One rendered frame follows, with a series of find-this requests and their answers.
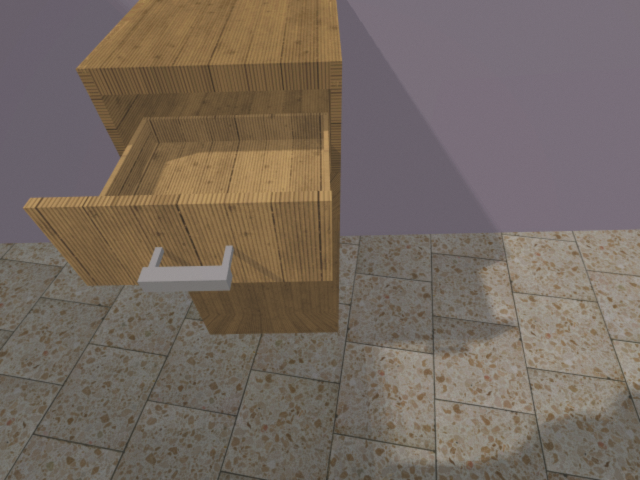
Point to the handle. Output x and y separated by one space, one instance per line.
186 278

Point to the drawer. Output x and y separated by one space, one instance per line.
196 184

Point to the cabinet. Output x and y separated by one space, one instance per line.
170 58

